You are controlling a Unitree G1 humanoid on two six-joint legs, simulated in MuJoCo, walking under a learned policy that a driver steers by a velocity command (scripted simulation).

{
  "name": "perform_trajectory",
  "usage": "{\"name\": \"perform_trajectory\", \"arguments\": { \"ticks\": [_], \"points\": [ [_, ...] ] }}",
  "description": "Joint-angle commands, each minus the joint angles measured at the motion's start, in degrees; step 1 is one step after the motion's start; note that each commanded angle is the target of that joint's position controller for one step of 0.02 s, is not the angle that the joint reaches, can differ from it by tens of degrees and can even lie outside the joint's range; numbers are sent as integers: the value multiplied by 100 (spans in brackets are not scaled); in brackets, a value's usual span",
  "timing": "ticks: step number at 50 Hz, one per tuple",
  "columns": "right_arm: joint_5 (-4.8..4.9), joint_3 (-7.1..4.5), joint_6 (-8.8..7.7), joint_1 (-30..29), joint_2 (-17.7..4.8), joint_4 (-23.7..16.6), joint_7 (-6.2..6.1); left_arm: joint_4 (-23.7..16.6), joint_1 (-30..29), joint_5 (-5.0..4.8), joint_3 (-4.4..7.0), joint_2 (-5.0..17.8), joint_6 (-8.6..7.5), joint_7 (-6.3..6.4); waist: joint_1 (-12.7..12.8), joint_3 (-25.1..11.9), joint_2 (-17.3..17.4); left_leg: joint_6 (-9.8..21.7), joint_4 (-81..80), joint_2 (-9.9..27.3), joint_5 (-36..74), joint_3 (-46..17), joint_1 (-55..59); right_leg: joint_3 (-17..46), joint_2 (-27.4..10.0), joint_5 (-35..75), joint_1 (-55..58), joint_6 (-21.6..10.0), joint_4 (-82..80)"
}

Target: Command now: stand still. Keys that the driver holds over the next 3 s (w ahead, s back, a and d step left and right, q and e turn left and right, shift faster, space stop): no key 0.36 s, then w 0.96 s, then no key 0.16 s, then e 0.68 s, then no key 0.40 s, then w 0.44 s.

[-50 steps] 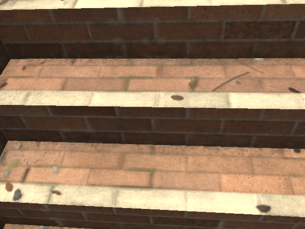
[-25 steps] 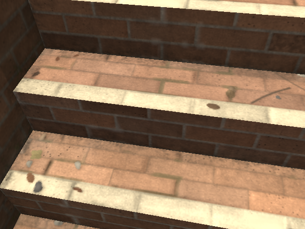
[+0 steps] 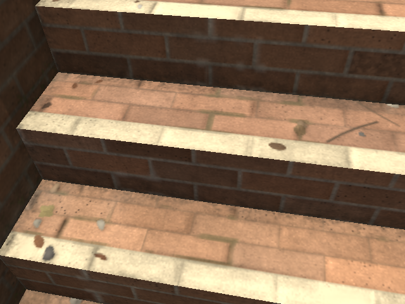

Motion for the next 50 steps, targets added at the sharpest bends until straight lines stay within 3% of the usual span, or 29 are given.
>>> {"name": "perform_trajectory", "arguments": {
  "ticks": [1,18,19,22,25,27,28,29,30,31,32,33,34,35,36,39,40,41,42,43,44,45,46,47,48,49,50],
  "points": [
    [3,-75,-50,72,-449,-168,-3,-135,277,5,109,519,-21,3,9,142,-179,468,-531,166,1204,-155,-9,148,-1,1374,29,-362,-544],
    [-24,29,46,527,-242,358,31,430,812,10,9,364,115,4,-27,381,-125,463,-722,139,1246,-101,191,106,78,1318,-26,-371,-739],
    [-38,11,59,646,-271,420,25,499,938,31,16,381,137,15,-32,414,-130,493,-772,130,733,-85,190,107,69,822,-48,-421,-812],
    [-213,-125,46,700,-516,394,-49,614,1158,248,163,776,189,139,32,933,-295,784,-682,112,-1395,-190,-506,665,-320,-1181,-340,-1021,-1216],
    [-222,-149,-57,629,-349,282,-198,659,1162,287,235,838,199,327,77,894,-489,1184,-291,148,-1177,-264,-880,1320,-797,-1380,-214,-1524,-1588],
    [-276,-111,-133,796,-97,245,-279,601,897,255,238,811,213,419,-61,771,-612,1187,-13,13,-419,-24,-565,1502,-1045,-868,-227,-1711,-1813],
    [-236,-97,-140,1024,35,283,-293,558,805,254,237,769,239,434,-141,753,-626,1215,76,-42,-133,53,-377,1435,-1071,-477,-284,-1759,-1754],
    [-223,-107,-156,1346,-5,412,-301,531,711,328,223,704,270,380,-229,673,-558,1222,29,-42,36,61,-27,1280,-991,-154,-386,-1772,-1522],
    [-236,-95,-123,1558,21,473,-257,557,609,408,208,605,295,266,-349,642,-259,1366,-279,27,518,-111,249,934,-718,601,-547,-1716,-885],
    [-202,-129,-99,1984,-117,616,-258,555,666,461,173,510,322,136,-466,347,70,1689,-824,376,944,-839,787,442,-217,1504,-829,-1524,125],
    [-182,-190,-21,2872,-439,912,-300,518,563,458,104,261,311,11,-802,67,810,2223,-1407,1070,1632,-2004,1960,-58,331,1616,-1920,-1180,1731],
    [-177,-230,97,4074,-646,1189,-295,508,333,408,37,199,251,-108,-1416,65,1322,2869,-1955,2003,2091,-3398,2934,173,747,456,-3493,-1104,3976],
    [-193,-408,-17,2722,-1173,852,-723,-8,-678,-215,157,289,-105,222,-864,741,494,2229,-2066,2089,973,-3315,2404,375,681,-244,-4191,-643,5884],
    [-215,-403,-36,2296,-1169,778,-821,-201,-946,-164,64,58,-261,316,-728,719,260,2124,-2083,1989,328,-2939,2005,589,457,54,-4557,-631,7061],
    [-192,-363,-63,2173,-972,854,-843,-469,-1246,-126,25,-80,-342,367,-633,695,340,1965,-2107,1907,122,-2571,2019,586,401,132,-5039,-664,7933],
    [-236,-162,-266,2010,-227,1121,-761,-1236,-1798,-19,-109,-255,-242,511,-359,1069,439,1471,-2172,1901,126,-1834,1760,973,282,-623,-6568,-958,9552],
    [-237,-139,-342,2133,-203,1231,-711,-1527,-2118,-77,-203,-482,-201,603,-424,1230,750,1507,-2201,2091,235,-1910,1637,1120,440,-1257,-7343,-1109,10581],
    [-233,-104,-390,2059,-213,1296,-673,-1884,-2337,-136,-299,-566,-159,654,-244,1325,616,1333,-2412,2174,-396,-1690,1443,1324,385,-1470,-7600,-1222,10415],
    [-155,-53,-376,1895,-174,1377,-645,-2145,-2505,-128,-412,-675,-117,672,-21,1413,489,1162,-2617,2022,-517,-1353,750,1347,347,-1405,-7337,-1350,10028],
    [-81,21,-369,1627,-149,1412,-621,-2408,-2648,-209,-502,-532,-74,673,184,1483,341,1085,-3293,1604,-341,-704,-80,647,234,-1063,-6428,-1282,8461],
    [51,81,-341,1576,-36,1475,-768,-2576,-2833,-142,-555,-518,4,648,141,1427,313,1261,-3916,1537,805,-735,-656,523,159,-907,-5482,-1306,7784],
    [198,94,-271,862,-179,1202,-775,-2279,-1972,-211,-624,-508,90,633,561,902,136,1291,-4286,1187,2986,304,-1670,-109,344,-816,-2985,-1368,5976],
    [482,111,-324,1080,-458,1005,-818,-1835,-1485,-338,-513,-268,104,667,529,-235,-147,1508,-3352,981,7352,479,-1638,-647,1125,-649,-959,-1076,5747],
    [-374,-46,-442,1682,-1662,1518,156,-2701,-2498,-239,-608,88,680,-75,1498,-1105,1788,2065,-2662,1928,11855,-565,-1698,-123,1459,-175,-901,-869,5309],
    [434,-505,-533,547,-1947,746,-359,-1245,456,-94,-219,294,394,492,1539,-1894,532,1395,-704,1796,11569,432,1032,-211,1206,-378,-455,-1031,4586],
    [604,-569,-566,781,-2007,755,-462,-889,840,-91,-154,501,295,596,1549,-2504,478,1203,826,1504,10801,321,1418,220,1539,-1099,-202,-1027,3029],
    [-1262,87,-332,2422,-387,1281,675,-336,1827,-119,-209,940,663,342,1388,-3160,-834,1959,2530,1154,7331,-1397,-2434,4044,229,385,2776,-2413,869]
  ]
}}
Next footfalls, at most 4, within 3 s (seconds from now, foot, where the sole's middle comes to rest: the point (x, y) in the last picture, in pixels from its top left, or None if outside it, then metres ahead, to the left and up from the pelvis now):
1.00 right None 0.28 -0.12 -0.57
1.60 left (152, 250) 0.51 0.17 -0.37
2.12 right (241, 270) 0.46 -0.04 -0.37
2.60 left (134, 237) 0.55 0.22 -0.37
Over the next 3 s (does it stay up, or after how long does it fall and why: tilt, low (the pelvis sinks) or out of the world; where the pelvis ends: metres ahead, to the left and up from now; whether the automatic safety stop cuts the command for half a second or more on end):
stays up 0.55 0.05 0.41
